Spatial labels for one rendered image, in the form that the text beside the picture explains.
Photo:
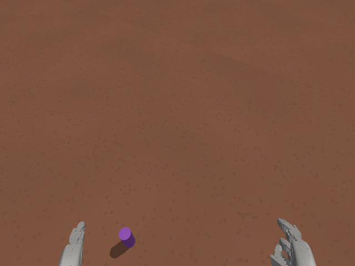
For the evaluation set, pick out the right robot hand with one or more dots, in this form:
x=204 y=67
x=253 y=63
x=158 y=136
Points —
x=298 y=251

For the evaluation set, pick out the can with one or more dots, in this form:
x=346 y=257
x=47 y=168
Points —
x=127 y=237

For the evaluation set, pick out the left robot hand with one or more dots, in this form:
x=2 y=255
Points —
x=72 y=254

